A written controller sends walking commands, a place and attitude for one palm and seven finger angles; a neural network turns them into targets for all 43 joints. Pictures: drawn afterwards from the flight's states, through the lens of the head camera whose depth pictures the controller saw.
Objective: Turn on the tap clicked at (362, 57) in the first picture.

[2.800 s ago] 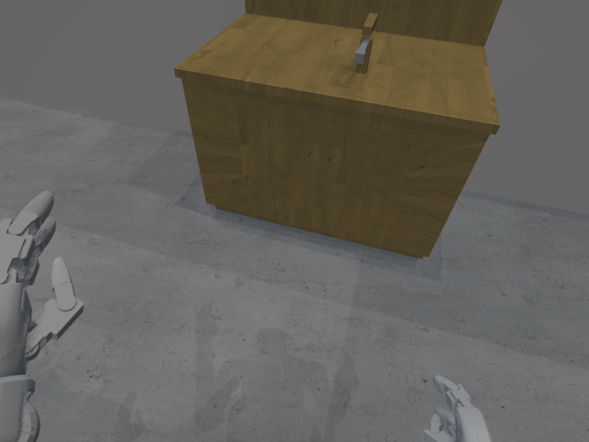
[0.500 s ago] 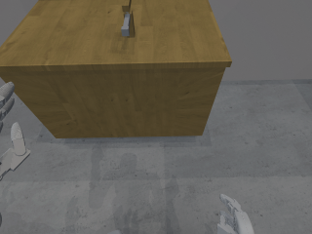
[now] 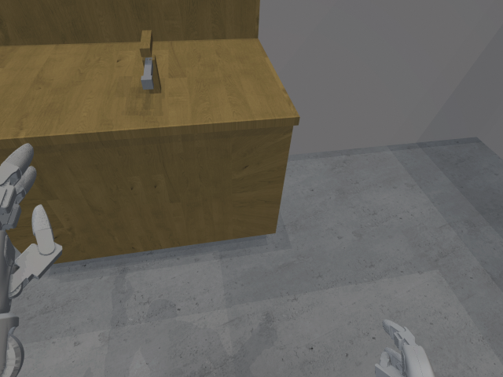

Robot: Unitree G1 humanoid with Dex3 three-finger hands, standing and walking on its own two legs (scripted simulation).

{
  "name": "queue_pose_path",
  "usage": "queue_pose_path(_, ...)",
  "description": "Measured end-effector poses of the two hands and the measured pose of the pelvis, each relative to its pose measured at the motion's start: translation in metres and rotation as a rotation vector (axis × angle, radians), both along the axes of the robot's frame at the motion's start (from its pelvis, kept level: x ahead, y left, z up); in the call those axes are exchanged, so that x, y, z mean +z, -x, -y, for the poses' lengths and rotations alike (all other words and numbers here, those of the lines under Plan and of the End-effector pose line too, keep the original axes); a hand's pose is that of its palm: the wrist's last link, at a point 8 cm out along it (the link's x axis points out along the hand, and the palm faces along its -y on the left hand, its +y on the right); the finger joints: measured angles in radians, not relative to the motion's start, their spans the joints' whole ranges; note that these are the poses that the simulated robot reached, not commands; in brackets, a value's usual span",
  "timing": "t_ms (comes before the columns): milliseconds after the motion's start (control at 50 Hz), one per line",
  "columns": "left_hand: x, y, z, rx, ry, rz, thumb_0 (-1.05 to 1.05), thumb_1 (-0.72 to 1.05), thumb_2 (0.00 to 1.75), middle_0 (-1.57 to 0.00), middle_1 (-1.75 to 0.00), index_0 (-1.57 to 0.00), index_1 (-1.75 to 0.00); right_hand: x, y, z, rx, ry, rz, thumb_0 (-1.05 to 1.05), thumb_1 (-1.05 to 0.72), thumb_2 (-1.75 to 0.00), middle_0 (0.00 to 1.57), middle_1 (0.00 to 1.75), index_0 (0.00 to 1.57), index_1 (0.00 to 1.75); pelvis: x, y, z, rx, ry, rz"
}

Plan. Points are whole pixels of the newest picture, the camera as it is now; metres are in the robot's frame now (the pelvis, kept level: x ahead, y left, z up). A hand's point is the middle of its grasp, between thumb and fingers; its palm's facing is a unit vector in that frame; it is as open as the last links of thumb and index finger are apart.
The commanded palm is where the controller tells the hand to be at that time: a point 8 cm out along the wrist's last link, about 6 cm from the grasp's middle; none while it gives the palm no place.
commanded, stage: turn to face it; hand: left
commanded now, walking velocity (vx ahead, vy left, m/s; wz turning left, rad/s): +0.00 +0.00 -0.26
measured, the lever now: (147, 82) +0.80 +0.35 +0.06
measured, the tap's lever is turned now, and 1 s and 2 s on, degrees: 0 0 0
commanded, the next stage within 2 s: take the last steps up to it in 0.04 s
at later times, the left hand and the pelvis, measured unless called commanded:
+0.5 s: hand (95, 256) +0.20 +0.20 +0.18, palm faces +0.31 -0.85 -0.44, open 7.4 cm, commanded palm +0.15 +0.25 +0.18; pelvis -0.03 -0.02 +0.00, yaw -4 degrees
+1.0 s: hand (131, 208) +0.28 +0.18 +0.17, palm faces +0.33 -0.83 -0.44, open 7.4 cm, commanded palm +0.22 +0.23 +0.18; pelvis +0.05 -0.04 +0.01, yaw -3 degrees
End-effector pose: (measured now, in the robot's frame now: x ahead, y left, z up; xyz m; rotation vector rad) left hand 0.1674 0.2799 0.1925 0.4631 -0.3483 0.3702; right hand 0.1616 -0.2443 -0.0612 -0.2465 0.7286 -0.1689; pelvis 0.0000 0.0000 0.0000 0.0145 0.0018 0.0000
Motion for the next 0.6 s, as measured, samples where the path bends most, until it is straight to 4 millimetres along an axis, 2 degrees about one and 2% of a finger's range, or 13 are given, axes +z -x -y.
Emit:
queue_pose_path(100, -0.001, 0.006, -0.001, 0.007, -0.006, -0.027, 0.01, 0.88, 0.90, -0.21, -0.31, -0.21, -0.30, -0.002, 0.021, -0.018, -0.005, -0.067, 0.029, 0.01, -0.91, -0.90, 0.20, 0.30, 0.20, 0.30, 0.004, 0.012, 0.001, -0.030, 0.022, 0.019)
queue_pose_path(180, -0.004, 0.005, 0.014, -0.006, -0.007, -0.058, 0.01, 0.89, 0.90, -0.21, -0.31, -0.21, -0.30, -0.015, 0.039, -0.024, 0.000, -0.129, 0.016, 0.01, -0.90, -0.90, 0.21, 0.30, 0.20, 0.30, 0.003, 0.021, 0.009, -0.063, 0.038, 0.020)
queue_pose_path(280, -0.009, -0.003, 0.045, -0.067, -0.032, -0.054, 0.01, 0.89, 0.90, -0.21, -0.31, -0.21, -0.30, -0.039, 0.064, -0.007, -0.024, -0.150, -0.039, 0.01, -0.90, -0.90, 0.21, 0.30, 0.21, 0.30, -0.007, 0.035, 0.025, -0.076, 0.038, 0.020)
queue_pose_path(360, -0.006, -0.003, 0.057, -0.115, -0.027, -0.071, 0.01, 0.88, 0.90, -0.21, -0.31, -0.21, -0.30, -0.038, 0.087, 0.018, -0.091, -0.102, -0.111, 0.01, -0.90, -0.90, 0.21, 0.30, 0.21, 0.30, -0.001, 0.037, 0.027, -0.082, 0.017, 0.011)
queue_pose_path(420, -0.001, -0.001, 0.055, -0.130, -0.054, -0.076, 0.01, 0.88, 0.90, -0.22, -0.31, -0.22, -0.30, -0.029, 0.099, 0.035, -0.140, -0.053, -0.137, 0.01, -0.90, -0.90, 0.21, 0.30, 0.21, 0.30, 0.004, 0.034, 0.026, -0.082, 0.008, 0.001)
queue_pose_path(480, 0.002, 0.000, 0.046, -0.119, -0.068, -0.054, 0.01, 0.88, 0.90, -0.22, -0.31, -0.22, -0.30, -0.022, 0.103, 0.046, -0.164, 0.005, -0.141, 0.01, -0.91, -0.90, 0.21, 0.30, 0.20, 0.30, 0.005, 0.029, 0.023, -0.079, 0.009, 0.001)
queue_pose_path(540, 0.001, -0.002, 0.033, -0.100, -0.056, -0.009, 0.01, 0.88, 0.90, -0.22, -0.31, -0.22, -0.30, -0.019, 0.098, 0.050, -0.179, 0.051, -0.114, 0.01, -0.91, -0.90, 0.20, 0.30, 0.20, 0.30, -0.002, 0.023, 0.015, -0.079, 0.015, 0.016)
queue_pose_path(600, -0.003, -0.010, 0.024, -0.071, -0.037, -0.001, 0.01, 0.88, 0.90, -0.22, -0.31, -0.21, -0.30, -0.017, 0.087, 0.044, -0.191, 0.040, -0.074, 0.01, -0.91, -0.90, 0.20, 0.30, 0.20, 0.30, -0.002, 0.017, 0.012, -0.084, 0.011, 0.024)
